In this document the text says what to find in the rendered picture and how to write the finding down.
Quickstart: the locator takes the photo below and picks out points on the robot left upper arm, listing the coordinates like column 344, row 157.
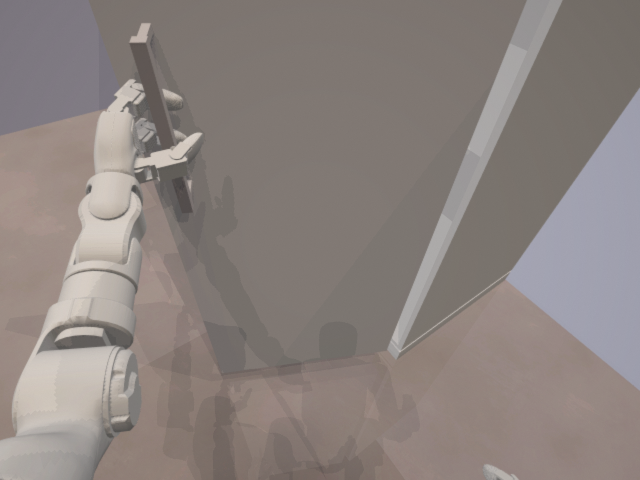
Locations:
column 71, row 405

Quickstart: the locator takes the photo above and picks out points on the handle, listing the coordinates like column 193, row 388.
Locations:
column 143, row 56

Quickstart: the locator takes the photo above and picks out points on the left robot forearm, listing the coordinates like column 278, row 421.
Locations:
column 95, row 306

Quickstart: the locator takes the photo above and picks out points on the left robot hand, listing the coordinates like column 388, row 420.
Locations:
column 119, row 140

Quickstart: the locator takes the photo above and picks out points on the fridge door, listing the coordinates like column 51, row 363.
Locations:
column 333, row 132

